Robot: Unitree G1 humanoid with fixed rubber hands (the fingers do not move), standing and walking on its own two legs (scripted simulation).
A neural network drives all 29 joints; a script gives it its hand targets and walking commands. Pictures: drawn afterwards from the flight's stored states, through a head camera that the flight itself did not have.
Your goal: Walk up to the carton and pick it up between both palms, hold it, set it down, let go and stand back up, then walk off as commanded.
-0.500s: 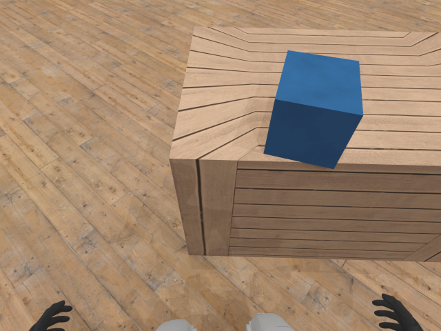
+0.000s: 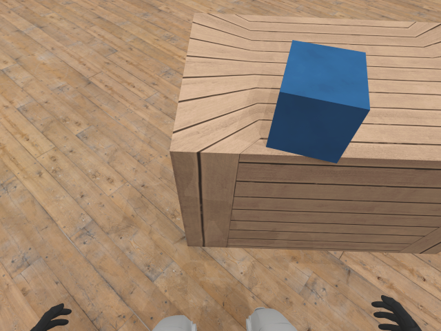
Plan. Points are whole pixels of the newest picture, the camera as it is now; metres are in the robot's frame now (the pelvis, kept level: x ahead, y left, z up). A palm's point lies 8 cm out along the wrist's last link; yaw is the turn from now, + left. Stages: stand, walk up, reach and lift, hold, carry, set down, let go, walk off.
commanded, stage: walk up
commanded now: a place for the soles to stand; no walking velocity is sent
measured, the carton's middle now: (314, 101) +0.63 -0.23 +0.03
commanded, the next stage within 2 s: none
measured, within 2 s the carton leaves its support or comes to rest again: neither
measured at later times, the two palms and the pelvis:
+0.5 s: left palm out of the picture +0.09 +0.33 -0.08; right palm out of the picture +0.07 -0.31 -0.07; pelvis -0.02 +0.01 +0.00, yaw +0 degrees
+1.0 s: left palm out of the picture +0.06 +0.36 -0.09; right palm out of the picture +0.07 -0.30 -0.07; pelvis -0.03 +0.03 +0.00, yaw +1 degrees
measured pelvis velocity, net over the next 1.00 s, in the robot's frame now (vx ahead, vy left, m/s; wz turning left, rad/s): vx -0.03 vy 0.03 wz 0.02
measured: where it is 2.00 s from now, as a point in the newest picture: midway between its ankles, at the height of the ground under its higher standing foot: outside the picture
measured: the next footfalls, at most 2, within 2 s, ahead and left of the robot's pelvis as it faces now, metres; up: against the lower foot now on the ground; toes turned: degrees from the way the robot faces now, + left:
right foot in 0.56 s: +0.09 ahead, -0.13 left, +0.00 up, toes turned +6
right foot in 1.20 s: +0.09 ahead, -0.12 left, +0.00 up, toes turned +6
